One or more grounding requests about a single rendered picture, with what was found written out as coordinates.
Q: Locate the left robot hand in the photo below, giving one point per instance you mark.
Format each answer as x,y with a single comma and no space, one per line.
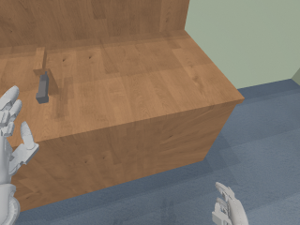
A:
9,110

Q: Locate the right robot hand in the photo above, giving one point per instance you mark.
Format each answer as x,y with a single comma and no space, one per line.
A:
233,211

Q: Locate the tap lever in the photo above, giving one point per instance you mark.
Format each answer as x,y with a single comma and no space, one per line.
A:
43,88

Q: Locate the robot left forearm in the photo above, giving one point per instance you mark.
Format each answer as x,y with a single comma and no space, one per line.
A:
9,206

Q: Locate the counter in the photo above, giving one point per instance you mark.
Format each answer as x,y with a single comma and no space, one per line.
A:
131,94

